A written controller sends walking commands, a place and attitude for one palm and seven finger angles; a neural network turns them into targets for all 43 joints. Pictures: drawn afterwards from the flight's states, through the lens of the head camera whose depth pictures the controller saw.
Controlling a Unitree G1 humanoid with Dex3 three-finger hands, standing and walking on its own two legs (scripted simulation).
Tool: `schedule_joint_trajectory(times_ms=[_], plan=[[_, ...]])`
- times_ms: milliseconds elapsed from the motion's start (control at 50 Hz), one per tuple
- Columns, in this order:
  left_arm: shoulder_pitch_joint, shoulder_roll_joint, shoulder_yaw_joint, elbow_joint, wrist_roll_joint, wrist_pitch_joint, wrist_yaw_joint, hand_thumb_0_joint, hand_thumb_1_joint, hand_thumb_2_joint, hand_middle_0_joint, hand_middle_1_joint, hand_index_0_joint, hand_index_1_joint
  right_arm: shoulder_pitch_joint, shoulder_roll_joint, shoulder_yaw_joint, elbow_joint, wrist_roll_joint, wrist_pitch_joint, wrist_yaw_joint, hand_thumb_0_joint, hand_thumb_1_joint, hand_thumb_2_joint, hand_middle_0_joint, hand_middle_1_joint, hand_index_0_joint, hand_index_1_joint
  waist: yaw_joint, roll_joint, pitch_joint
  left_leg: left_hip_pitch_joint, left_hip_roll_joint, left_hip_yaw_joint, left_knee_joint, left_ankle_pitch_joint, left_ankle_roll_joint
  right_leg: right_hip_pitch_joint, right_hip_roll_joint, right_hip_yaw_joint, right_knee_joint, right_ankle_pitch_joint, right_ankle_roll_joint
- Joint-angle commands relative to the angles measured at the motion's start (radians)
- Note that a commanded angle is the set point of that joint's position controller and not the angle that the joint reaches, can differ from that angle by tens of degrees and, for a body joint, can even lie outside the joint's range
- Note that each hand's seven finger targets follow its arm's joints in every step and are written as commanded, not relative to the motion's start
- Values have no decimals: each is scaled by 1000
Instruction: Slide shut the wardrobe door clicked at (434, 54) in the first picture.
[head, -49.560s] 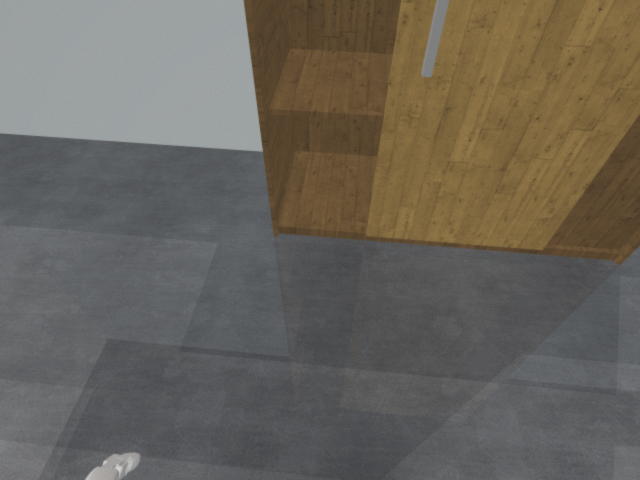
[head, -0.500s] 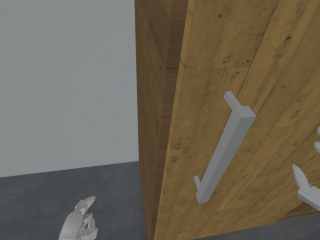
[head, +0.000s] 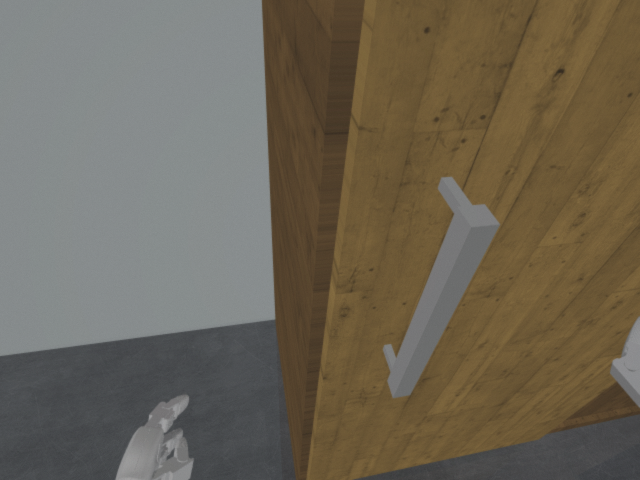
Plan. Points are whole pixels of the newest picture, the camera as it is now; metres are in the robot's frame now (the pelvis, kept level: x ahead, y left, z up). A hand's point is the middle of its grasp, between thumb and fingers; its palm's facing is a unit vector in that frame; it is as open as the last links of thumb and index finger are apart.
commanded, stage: step back with the hand held close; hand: right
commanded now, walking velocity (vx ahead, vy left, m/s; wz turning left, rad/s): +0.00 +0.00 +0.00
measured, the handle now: (419, 306) +0.27 -0.10 +0.14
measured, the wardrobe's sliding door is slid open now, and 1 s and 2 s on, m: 0.00 0.00 0.00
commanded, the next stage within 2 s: stop stepping back and stand still in 1.54 s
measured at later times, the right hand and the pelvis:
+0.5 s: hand (602, 368) +0.19 -0.26 +0.16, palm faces +0.33 +0.77 -0.54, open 7.4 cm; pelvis -0.03 -0.01 -0.01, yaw +5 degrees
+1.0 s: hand out of the picture +0.13 -0.27 +0.16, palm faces +0.42 +0.77 -0.47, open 7.4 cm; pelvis -0.09 -0.02 -0.03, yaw +2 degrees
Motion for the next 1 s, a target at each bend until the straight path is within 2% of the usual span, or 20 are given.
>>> schedule_joint_trajectory(times_ms=[0, 20, 40, 80, 120, 160, 300, 320, 380, 480, 560, 600, 640, 700, 800, 860, 900, 920, 960, 980], plan=[[-121, 116, 48, -159, -3, -63, 13, 0, 900, 900, -200, -300, -200, -300, -93, -188, -115, -195, 5, -65, -19, 0, -900, -900, 200, 300, 200, 300, 1, 0, -52, 89, 16, -27, -47, 62, 37, -97, -60, 57, -103, 236, 70], [-122, 118, 48, -151, -7, -58, 17, 0, 900, 900, -200, -300, -200, -300, -162, -200, -112, -183, 2, -61, -23, 0, -900, -900, 200, 300, 200, 300, 14, 7, -37, 83, 18, -30, -53, 51, 37, -99, -57, 56, -105, 217, 68], [-124, 142, 29, -193, -23, -48, 25, 0, 900, 900, -200, -300, -200, -300, -339, -344, -276, -276, -1, -127, -31, 0, -900, -900, 200, 300, 200, 300, 38, -6, 75, -15, 46, -207, -123, 68, 42, -149, -74, 31, -120, 38, 27], [-106, 126, 27, -158, -16, -31, 27, 0, 900, 900, -200, -300, -200, -300, -197, -233, -198, -130, -8, -142, -16, 0, -900, -900, 200, 300, 200, 300, 45, 97, 52, -40, 71, -229, -154, 50, 41, -102, -65, 41, -108, 24, 13], [-125, 143, 35, -184, -16, -20, 26, 0, 900, 900, -200, -300, -200, -300, -185, -186, -140, -170, -19, -152, -7, 0, -900, -900, 200, 300, 200, 300, 43, 4, -12, -11, 67, -204, -102, 142, 36, -71, -77, 41, -132, 97, 12], [-113, 148, 44, -199, -16, -8, 29, 0, 900, 900, -200, -300, -200, -300, -91, -185, -149, -156, -22, -149, -13, 0, -900, -900, 200, 300, 200, 300, 34, -5, -95, 32, 57, -174, -36, 231, 22, -55, -98, 42, -135, 171, 9], [-116, 130, 72, -248, -14, 40, 30, 0, 900, 900, -200, -300, -200, -300, 76, -245, -250, -239, -31, -143, -33, 0, -900, -900, 200, 300, 200, 300, 46, 63, -205, 117, 69, -161, 115, 525, 14, -129, -126, 58, -71, 368, 9], [-123, 140, 71, -252, -14, 44, 33, 0, 900, 900, -200, -300, -200, -300, 80, -256, -257, -259, -33, -142, -38, 0, -900, -900, 200, 300, 200, 300, 47, -5, -202, 127, 66, -160, 135, 521, 17, -151, -128, 71, -78, 389, 11], [-116, 134, 72, -257, -17, 47, 35, 0, 900, 900, -200, -300, -200, -300, 92, -247, -260, -259, -28, -140, -40, 0, -900, -900, 200, 300, 200, 300, 46, -10, -157, 124, 54, -153, 174, 440, 11, -234, -143, 74, -89, 291, -2], [-95, 140, 71, -243, -20, 38, 44, 0, 900, 900, -200, -300, -200, -300, 58, -230, -238, -237, -28, -141, -46, 0, -900, -900, 200, 300, 200, 300, 60, 58, -89, 89, 71, -198, 157, 342, 13, -351, -124, 79, -80, 1, -25], [-83, 149, 66, -233, -20, 23, 46, 0, 900, 900, -200, -300, -200, -300, 13, -224, -219, -250, -36, -155, -50, 0, -900, -900, 200, 300, 200, 300, 68, 73, -39, 20, 78, -236, 89, 74, 18, -410, -107, 102, -81, -229, -44], [-79, 153, 65, -232, -23, 11, 44, 0, 900, 900, -200, -300, -200, -300, -2, -223, -222, -260, -44, -167, -54, 0, -900, -900, 200, 300, 200, 300, 67, 60, -32, 30, 60, -218, 116, -1, 12, -457, -125, 135, -111, -305, -61], [-82, 161, 64, -236, -21, 1, 47, 0, 900, 900, -200, -300, -200, -300, -38, -218, -224, -289, -55, -178, -58, 0, -900, -900, 200, 300, 200, 300, 66, -30, -35, 92, 22, -173, 232, 2, -1, -542, -173, 183, -179, -378, -85], [-91, 153, 67, -232, -20, -13, 46, 0, 900, 900, -200, -300, -200, -300, -50, -217, -241, -278, -63, -179, -57, 0, -900, -900, 200, 300, 200, 300, 53, -59, -45, 173, -12, -112, 393, 99, -19, -608, -237, 202, -189, -295, -104], [-78, 149, 64, -216, -14, -15, 36, 0, 900, 900, -200, -300, -200, -300, -80, -207, -218, -282, -43, -185, -36, 0, -900, -900, 200, 300, 200, 300, 74, 89, -9, 5, 58, -251, 218, 168, 27, -487, -122, 135, -27, -241, -55], [-81, 144, 66, -206, -14, -12, 31, 0, 900, 900, -200, -300, -200, -300, -62, -219, -230, -298, -42, -199, -36, 0, -900, -900, 200, 300, 200, 300, 78, 106, -38, -49, 72, -282, 160, 91, 36, -439, -101, 138, -4, -256, -49], [-86, 147, 68, -210, -14, -12, 27, 0, 900, 900, -200, -300, -200, -300, -42, -227, -249, -309, -45, -212, -38, 0, -900, -900, 200, 300, 200, 300, 76, 66, -56, -17, 48, -252, 212, 73, 27, -473, -130, 171, -48, -276, -63], [-97, 159, 71, -219, -11, -11, 30, 0, 900, 900, -200, -300, -200, -300, -25, -237, -269, -306, -48, -216, -40, 0, -900, -900, 200, 300, 200, 300, 72, -4, -59, 24, 23, -222, 277, 86, 18, -521, -158, 198, -94, -291, -77], [-113, 155, 70, -228, -9, -13, 31, 0, 900, 900, -200, -300, -200, -300, -33, -226, -280, -313, -51, -221, -37, 0, -900, -900, 200, 300, 200, 300, 66, -106, -78, 132, -35, -128, 481, 103, -12, -627, -255, 254, -187, -288, -111], [-112, 148, 72, -224, -4, -16, 32, 0, 900, 900, -200, -300, -200, -300, -41, -235, -294, -309, -50, -221, -37, 0, -900, -900, 200, 300, 200, 300, 62, -114, -78, 137, -41, -98, 540, 13, -24, -637, -295, 259, -196, -220, -126]])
